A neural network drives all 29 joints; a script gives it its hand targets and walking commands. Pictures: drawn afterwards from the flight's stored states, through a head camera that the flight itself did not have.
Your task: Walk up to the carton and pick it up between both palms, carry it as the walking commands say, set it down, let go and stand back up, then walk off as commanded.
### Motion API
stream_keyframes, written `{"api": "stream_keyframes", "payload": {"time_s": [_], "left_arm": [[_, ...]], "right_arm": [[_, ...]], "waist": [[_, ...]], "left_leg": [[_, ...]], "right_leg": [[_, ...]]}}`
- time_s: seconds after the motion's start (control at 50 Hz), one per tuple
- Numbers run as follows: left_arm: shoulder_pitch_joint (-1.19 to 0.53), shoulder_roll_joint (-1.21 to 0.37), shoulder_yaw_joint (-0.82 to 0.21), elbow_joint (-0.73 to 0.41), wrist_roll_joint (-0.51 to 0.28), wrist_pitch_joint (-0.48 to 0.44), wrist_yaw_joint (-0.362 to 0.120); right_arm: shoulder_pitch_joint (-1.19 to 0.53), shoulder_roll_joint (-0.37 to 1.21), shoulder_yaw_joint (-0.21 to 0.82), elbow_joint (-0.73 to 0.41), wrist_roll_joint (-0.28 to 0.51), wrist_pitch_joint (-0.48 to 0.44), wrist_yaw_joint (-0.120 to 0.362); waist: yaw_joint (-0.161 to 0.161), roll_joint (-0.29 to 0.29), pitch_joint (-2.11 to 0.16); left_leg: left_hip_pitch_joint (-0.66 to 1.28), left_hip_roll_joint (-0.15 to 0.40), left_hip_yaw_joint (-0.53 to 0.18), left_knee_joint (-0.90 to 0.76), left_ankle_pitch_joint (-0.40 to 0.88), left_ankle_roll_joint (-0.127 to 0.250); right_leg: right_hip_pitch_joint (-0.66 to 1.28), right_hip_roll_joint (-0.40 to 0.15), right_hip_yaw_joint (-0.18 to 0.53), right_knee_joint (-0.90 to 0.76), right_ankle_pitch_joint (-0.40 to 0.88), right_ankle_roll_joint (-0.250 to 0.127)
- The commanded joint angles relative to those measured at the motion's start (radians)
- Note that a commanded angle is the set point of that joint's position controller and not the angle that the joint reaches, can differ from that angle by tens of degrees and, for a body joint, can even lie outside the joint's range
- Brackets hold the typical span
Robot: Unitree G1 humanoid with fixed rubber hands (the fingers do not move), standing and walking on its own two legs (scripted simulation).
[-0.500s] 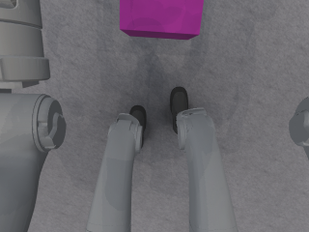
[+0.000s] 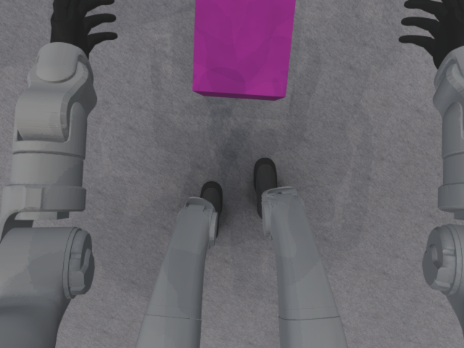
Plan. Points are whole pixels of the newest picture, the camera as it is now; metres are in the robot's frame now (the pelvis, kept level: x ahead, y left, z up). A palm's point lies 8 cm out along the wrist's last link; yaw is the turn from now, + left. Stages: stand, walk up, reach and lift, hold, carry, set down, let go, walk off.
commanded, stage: let go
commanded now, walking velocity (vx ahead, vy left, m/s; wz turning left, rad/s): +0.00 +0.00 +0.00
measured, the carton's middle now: (243, 38) +0.60 -0.03 -0.57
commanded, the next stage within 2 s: stand in 1.14 s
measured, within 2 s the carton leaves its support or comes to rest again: neither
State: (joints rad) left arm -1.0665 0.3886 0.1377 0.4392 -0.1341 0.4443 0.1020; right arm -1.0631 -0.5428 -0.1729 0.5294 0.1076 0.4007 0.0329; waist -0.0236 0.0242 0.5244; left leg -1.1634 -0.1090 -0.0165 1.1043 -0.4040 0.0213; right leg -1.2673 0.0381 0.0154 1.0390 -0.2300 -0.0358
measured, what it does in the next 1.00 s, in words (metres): rises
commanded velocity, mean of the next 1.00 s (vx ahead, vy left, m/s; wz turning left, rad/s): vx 0.00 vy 0.00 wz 0.00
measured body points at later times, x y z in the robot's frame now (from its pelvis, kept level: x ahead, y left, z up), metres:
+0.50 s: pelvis +0.01 +0.00 +0.06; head +0.15 -0.02 +0.49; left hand +0.32 +0.23 +0.00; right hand +0.30 -0.25 -0.01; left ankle +0.05 +0.10 -0.64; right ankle +0.12 -0.09 -0.64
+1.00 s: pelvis +0.09 -0.03 +0.09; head +0.17 -0.05 +0.54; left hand +0.29 +0.21 +0.01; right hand +0.26 -0.28 +0.00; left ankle +0.05 +0.10 -0.64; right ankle +0.12 -0.09 -0.64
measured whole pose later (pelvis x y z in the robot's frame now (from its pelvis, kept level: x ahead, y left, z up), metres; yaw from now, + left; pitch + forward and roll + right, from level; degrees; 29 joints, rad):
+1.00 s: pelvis +0.09 -0.03 +0.09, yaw -2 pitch +6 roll +1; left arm 0.17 0.25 0.03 0.46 -0.10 0.05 -0.07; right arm 0.20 -0.25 -0.06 0.40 0.07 0.08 0.07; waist 0.00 0.02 0.06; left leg -0.30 -0.01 -0.03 0.52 -0.33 -0.01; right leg -0.43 0.10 0.02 0.52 -0.20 -0.08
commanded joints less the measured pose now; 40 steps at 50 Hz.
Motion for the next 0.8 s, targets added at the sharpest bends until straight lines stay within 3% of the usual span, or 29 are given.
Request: {"api": "stream_keyframes", "payload": {"time_s": [0.0, 0.04, 0.06, 0.08, 0.1, 0.12, 0.16, 0.22, 0.24, 0.3, 0.32, 0.34, 0.36, 0.42, 0.48, 0.5, 0.52, 0.54, 0.58, 0.6, 0.62, 0.66, 0.7, 0.72, 0.76, 0.78], "left_arm": [[0.210, 0.100, 0.004, -0.616, -0.032, -0.035, -0.021], [0.344, 0.058, 0.001, -0.491, -0.017, -0.019, -0.052], [0.433, 0.032, 0.000, -0.415, -0.011, -0.014, -0.070], [0.531, -0.005, -0.006, -0.323, 0.009, -0.014, -0.081], [0.593, -0.003, 0.004, -0.293, 0.031, -0.027, -0.090], [0.677, -0.040, -0.015, -0.285, 0.036, -0.047, -0.104], [0.656, -0.023, 0.003, -0.331, 0.070, -0.104, -0.115], [0.627, -0.015, 0.006, -0.209, 0.103, -0.149, -0.139], [0.673, -0.043, -0.003, -0.142, 0.107, -0.159, -0.150], [0.775, -0.105, -0.043, 0.034, 0.101, -0.180, -0.183], [0.885, -0.123, -0.039, 0.087, 0.118, -0.193, -0.188], [0.949, -0.123, -0.032, 0.070, 0.127, -0.219, -0.190], [0.987, -0.141, -0.039, 0.086, 0.122, -0.234, -0.194], [1.005, -0.134, -0.016, 0.069, 0.162, -0.302, -0.179], [1.085, -0.145, -0.048, -0.058, 0.161, -0.363, -0.170], [1.008, -0.138, -0.067, -0.112, 0.144, -0.379, -0.167], [1.096, -0.144, -0.080, -0.137, 0.136, -0.389, -0.172], [1.178, -0.146, -0.097, -0.171, 0.132, -0.406, -0.171], [1.165, -0.125, -0.098, -0.266, 0.124, -0.428, -0.171], [1.162, -0.133, -0.104, -0.254, 0.115, -0.432, -0.171], [1.161, -0.136, -0.092, -0.239, 0.124, -0.445, -0.169], [1.294, -0.146, -0.089, -0.194, 0.126, -0.450, -0.168], [1.316, -0.119, -0.085, -0.169, 0.127, -0.444, -0.170], [1.276, -0.108, -0.078, -0.160, 0.132, -0.437, -0.173], [1.274, -0.107, -0.074, -0.164, 0.124, -0.433, -0.177], [1.294, -0.125, -0.079, -0.150, 0.123, -0.424, -0.182]], "right_arm": [[0.168, -0.093, 0.041, -0.650, 0.089, 0.002, -0.011], [0.323, -0.026, 0.060, -0.485, 0.085, 0.023, -0.013], [0.410, 0.004, 0.056, -0.407, 0.076, 0.029, -0.009], [0.501, 0.038, 0.060, -0.327, 0.061, 0.030, -0.003], [0.555, 0.071, 0.056, -0.318, 0.058, 0.019, -0.001], [0.647, 0.096, 0.049, -0.310, 0.028, -0.004, 0.002], [0.619, 0.118, 0.034, -0.412, 0.013, -0.065, 0.005], [0.567, 0.144, 0.003, -0.334, -0.024, -0.109, 0.008], [0.610, 0.156, -0.008, -0.274, -0.046, -0.120, 0.013], [0.730, 0.219, 0.035, -0.129, -0.079, -0.130, 0.033], [0.830, 0.240, 0.052, -0.077, -0.088, -0.139, 0.037], [0.876, 0.249, 0.068, -0.128, -0.097, -0.156, 0.044], [0.935, 0.260, 0.080, -0.091, -0.098, -0.165, 0.046], [0.981, 0.269, 0.059, -0.085, -0.117, -0.222, 0.051], [1.082, 0.272, 0.062, -0.177, -0.114, -0.281, 0.046], [1.018, 0.263, 0.052, -0.227, -0.113, -0.295, 0.043], [1.110, 0.273, 0.060, -0.264, -0.116, -0.301, 0.044], [1.200, 0.267, 0.074, -0.304, -0.116, -0.315, 0.045], [1.196, 0.205, 0.070, -0.380, -0.104, -0.328, 0.057], [1.207, 0.191, 0.071, -0.357, -0.102, -0.327, 0.063], [1.171, 0.195, 0.075, -0.371, -0.098, -0.340, 0.064], [1.281, 0.204, 0.090, -0.345, -0.115, -0.348, 0.059], [1.319, 0.206, 0.079, -0.320, -0.126, -0.349, 0.048], [1.299, 0.208, 0.091, -0.304, -0.115, -0.348, 0.050], [1.296, 0.222, 0.107, -0.300, -0.107, -0.350, 0.044], [1.295, 0.239, 0.104, -0.292, -0.108, -0.346, 0.038]], "waist": [[0.000, -0.121, -2.521], [0.015, -0.121, -2.315], [0.016, -0.091, -2.187], [0.005, -0.109, -2.035], [0.014, -0.102, -1.938], [0.000, -0.109, -1.880], [0.015, -0.118, -1.788], [0.032, -0.071, -1.368], [0.003, -0.070, -1.242], [-0.014, -0.037, -0.927], [-0.009, -0.017, -0.865], [0.011, -0.041, -0.889], [0.003, -0.043, -0.865], [0.029, -0.010, -0.796], [0.038, 0.004, -0.897], [0.039, -0.004, -0.899], [0.024, -0.031, -0.942], [0.020, -0.023, -0.976], [0.036, 0.016, -0.900], [0.029, 0.082, -0.818], [0.045, 0.074, -0.749], [0.043, 0.067, -0.693], [0.018, 0.021, -0.655], [0.018, 0.046, -0.624], [0.017, -0.013, -0.616], [0.020, -0.047, -0.624]], "left_leg": [[0.417, 0.035, 0.035, -0.172, 0.444, -0.015], [0.454, 0.056, 0.028, -0.197, 0.398, -0.024], [0.445, 0.054, 0.031, -0.211, 0.358, -0.028], [0.435, 0.065, 0.017, -0.238, 0.289, -0.023], [0.441, 0.068, 0.015, -0.256, 0.232, -0.016], [0.458, 0.075, -0.006, -0.277, 0.222, -0.013], [0.463, 0.069, -0.016, -0.295, 0.199, 0.002], [0.383, 0.088, -0.025, -0.376, -0.032, 0.011], [0.367, 0.092, -0.019, -0.394, -0.100, 0.006], [0.351, 0.123, -0.028, -0.500, -0.254, 0.004], [0.357, 0.128, -0.023, -0.550, -0.278, 0.002], [0.387, 0.128, -0.027, -0.574, -0.264, 0.008], [0.385, 0.127, -0.015, -0.596, -0.267, 0.006], [0.408, 0.145, -0.024, -0.675, -0.215, 0.018], [0.584, 0.137, -0.027, -0.678, 0.010, 0.011], [0.581, 0.138, -0.027, -0.654, 0.007, 0.009], [0.628, 0.139, -0.023, -0.666, -0.026, 0.015], [0.673, 0.151, -0.032, -0.699, -0.050, 0.019], [0.562, 0.196, -0.075, -0.810, -0.318, 0.051], [0.471, 0.223, -0.090, -0.898, -0.411, 0.065], [0.417, 0.223, -0.084, -0.922, -0.403, 0.072], [0.370, 0.233, -0.084, -0.961, -0.341, 0.074], [0.405, 0.221, -0.083, -0.925, -0.221, 0.063], [0.424, 0.215, -0.072, -0.906, -0.225, 0.062], [0.513, 0.178, -0.052, -0.844, -0.101, 0.044], [0.584, 0.144, -0.033, -0.803, -0.006, 0.017]], "right_leg": [[1.665, -0.024, 0.095, 0.063, 0.824, 0.014], [1.534, -0.025, 0.085, -0.003, 0.687, 0.022], [1.471, -0.029, 0.085, -0.036, 0.614, 0.022], [1.403, -0.031, 0.090, -0.081, 0.494, 0.021], [1.368, -0.034, 0.095, -0.115, 0.398, 0.022], [1.359, -0.034, 0.094, -0.136, 0.383, 0.017], [1.330, -0.029, 0.094, -0.154, 0.362, 0.022], [1.138, -0.039, 0.085, -0.237, 0.015, 0.023], [1.103, -0.042, 0.088, -0.278, -0.088, 0.023], [1.037, -0.038, 0.060, -0.355, -0.335, 0.037], [1.098, -0.032, 0.051, -0.384, -0.343, 0.042], [1.164, -0.028, 0.046, -0.392, -0.317, 0.052], [1.203, -0.024, 0.041, -0.407, -0.309, 0.055], [1.228, -0.008, 0.009, -0.417, -0.160, 0.066], [1.306, -0.008, 0.004, -0.424, 0.065, 0.049], [1.299, -0.010, 0.010, -0.418, 0.062, 0.046], [1.375, -0.006, 0.014, -0.433, 0.041, 0.051], [1.442, 0.001, 0.003, -0.425, 0.035, 0.059], [1.564, 0.033, -0.024, -0.376, -0.016, 0.088], [1.608, 0.054, -0.043, -0.350, 0.009, 0.106], [1.621, 0.051, -0.048, -0.358, 0.022, 0.117], [1.732, 0.063, -0.039, -0.387, 0.097, 0.129], [1.738, 0.043, -0.010, -0.426, 0.153, 0.123], [1.716, 0.035, 0.004, -0.451, 0.128, 0.114], [1.650, 0.015, 0.034, -0.491, 0.143, 0.096], [1.603, -0.006, 0.051, -0.516, 0.153, 0.086]]}}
